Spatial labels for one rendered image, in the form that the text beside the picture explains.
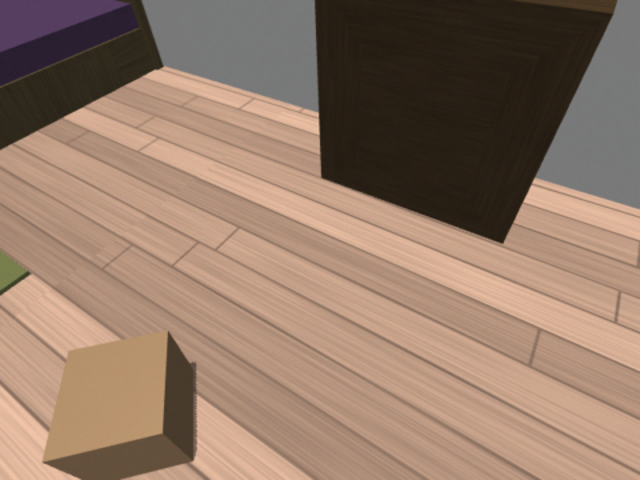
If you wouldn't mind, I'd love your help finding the bed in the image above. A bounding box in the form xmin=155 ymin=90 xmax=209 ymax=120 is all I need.
xmin=0 ymin=0 xmax=163 ymax=150

